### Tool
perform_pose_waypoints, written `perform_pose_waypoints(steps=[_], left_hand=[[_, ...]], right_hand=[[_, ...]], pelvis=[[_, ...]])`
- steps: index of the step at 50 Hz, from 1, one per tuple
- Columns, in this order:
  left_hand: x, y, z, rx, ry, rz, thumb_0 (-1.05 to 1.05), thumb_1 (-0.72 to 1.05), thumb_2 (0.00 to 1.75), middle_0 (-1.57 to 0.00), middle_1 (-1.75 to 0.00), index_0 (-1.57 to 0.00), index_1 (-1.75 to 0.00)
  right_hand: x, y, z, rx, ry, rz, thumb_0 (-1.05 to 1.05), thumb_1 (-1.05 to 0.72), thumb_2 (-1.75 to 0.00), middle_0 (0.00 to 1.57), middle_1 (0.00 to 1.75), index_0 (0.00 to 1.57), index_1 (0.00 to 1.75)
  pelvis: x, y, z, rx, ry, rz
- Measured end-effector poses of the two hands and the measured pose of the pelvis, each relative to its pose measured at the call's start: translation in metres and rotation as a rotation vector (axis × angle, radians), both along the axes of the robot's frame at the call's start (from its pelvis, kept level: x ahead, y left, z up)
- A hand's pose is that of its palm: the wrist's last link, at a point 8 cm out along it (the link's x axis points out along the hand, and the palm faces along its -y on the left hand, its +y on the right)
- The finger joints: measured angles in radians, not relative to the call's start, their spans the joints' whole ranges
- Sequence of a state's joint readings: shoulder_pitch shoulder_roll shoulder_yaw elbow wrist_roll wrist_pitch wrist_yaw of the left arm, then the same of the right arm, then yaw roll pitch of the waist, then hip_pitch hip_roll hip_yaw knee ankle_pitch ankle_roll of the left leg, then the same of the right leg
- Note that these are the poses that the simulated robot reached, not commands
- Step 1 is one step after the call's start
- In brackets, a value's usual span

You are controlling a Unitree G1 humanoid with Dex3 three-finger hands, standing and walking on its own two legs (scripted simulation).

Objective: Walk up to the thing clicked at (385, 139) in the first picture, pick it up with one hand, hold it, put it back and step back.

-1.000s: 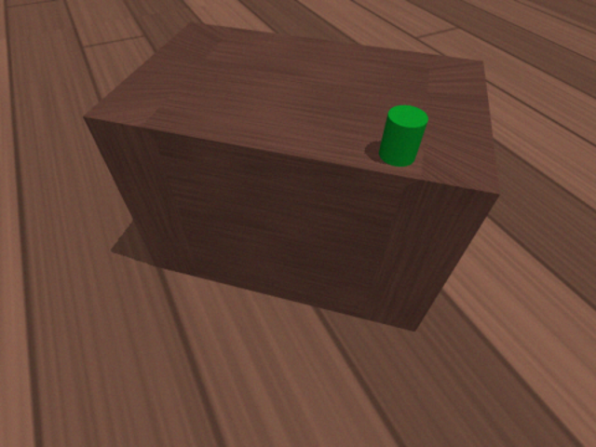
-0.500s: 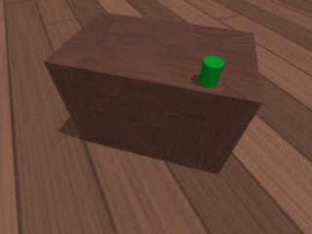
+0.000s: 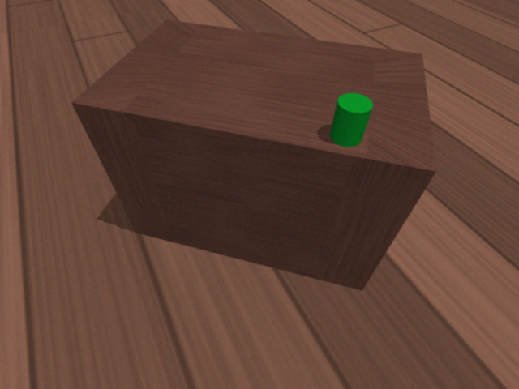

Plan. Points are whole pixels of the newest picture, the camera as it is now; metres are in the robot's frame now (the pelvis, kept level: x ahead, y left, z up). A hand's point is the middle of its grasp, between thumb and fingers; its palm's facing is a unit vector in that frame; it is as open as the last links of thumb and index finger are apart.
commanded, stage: stand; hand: right
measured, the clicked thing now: (350, 120) +0.75 -0.22 -0.03
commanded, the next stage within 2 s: walk up in 0.12 s
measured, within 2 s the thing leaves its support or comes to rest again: neither
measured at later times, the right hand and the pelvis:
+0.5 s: hand out of the picture +0.11 -0.22 -0.14, palm faces +0.09 +0.91 -0.41, open 7.3 cm; pelvis +0.07 +0.07 -0.02, yaw -5 degrees
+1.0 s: hand (366, 341) +0.25 -0.20 -0.17, palm faces +0.14 +0.94 -0.31, open 7.4 cm; pelvis +0.24 +0.07 -0.02, yaw -12 degrees
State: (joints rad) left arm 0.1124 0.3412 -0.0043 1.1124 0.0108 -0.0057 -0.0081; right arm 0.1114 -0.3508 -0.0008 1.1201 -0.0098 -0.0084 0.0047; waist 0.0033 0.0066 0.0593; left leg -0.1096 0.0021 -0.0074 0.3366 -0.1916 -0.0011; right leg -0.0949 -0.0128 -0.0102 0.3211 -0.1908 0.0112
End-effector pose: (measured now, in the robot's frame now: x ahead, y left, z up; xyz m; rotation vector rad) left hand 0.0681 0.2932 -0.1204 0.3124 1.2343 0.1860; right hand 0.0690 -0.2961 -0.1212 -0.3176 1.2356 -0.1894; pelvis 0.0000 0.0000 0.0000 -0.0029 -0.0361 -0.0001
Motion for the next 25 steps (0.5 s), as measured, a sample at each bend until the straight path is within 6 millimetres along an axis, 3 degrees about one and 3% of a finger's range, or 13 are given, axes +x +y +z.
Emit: perform_pose_waypoints(steps=[9,13,17,21,25], left_hand=[[0.001,0.004,0.001,-0.003,-0.028,-0.009,0.00,0.91,0.90,-0.20,-0.30,-0.21,-0.30],[-0.009,0.026,0.004,0.020,-0.025,-0.004,0.00,0.90,0.90,-0.20,-0.30,-0.21,-0.30],[-0.014,0.059,0.003,0.044,0.029,-0.002,0.00,0.90,0.90,-0.20,-0.30,-0.21,-0.30],[0.004,0.098,-0.012,0.067,0.076,-0.032,0.00,0.90,0.90,-0.20,-0.30,-0.21,-0.30],[0.047,0.112,-0.010,0.074,0.069,-0.083,0.01,0.91,0.90,-0.20,-0.30,-0.20,-0.30]], right_hand=[[0.005,-0.004,0.002,0.002,-0.027,-0.002,0.00,-0.91,-0.90,0.20,0.30,0.21,0.30],[0.015,-0.008,0.008,-0.022,-0.046,0.005,0.00,-0.91,-0.90,0.20,0.30,0.21,0.30],[0.030,-0.002,0.015,-0.052,-0.069,0.007,0.00,-0.91,-0.90,0.20,0.30,0.20,0.30],[0.041,0.013,0.015,-0.095,-0.108,-0.018,0.00,-0.91,-0.90,0.20,0.30,0.20,0.30],[0.030,0.033,0.016,-0.083,-0.098,-0.090,0.00,-0.91,-0.90,0.20,0.30,0.20,0.30]], pelvis=[[0.004,0.002,-0.003,-0.006,-0.002,-0.013],[0.013,0.015,-0.005,-0.017,0.000,-0.035],[0.029,0.036,-0.009,-0.028,-0.007,-0.048],[0.050,0.062,-0.023,-0.010,-0.015,-0.070],[0.071,0.074,-0.020,-0.002,-0.017,-0.096]])
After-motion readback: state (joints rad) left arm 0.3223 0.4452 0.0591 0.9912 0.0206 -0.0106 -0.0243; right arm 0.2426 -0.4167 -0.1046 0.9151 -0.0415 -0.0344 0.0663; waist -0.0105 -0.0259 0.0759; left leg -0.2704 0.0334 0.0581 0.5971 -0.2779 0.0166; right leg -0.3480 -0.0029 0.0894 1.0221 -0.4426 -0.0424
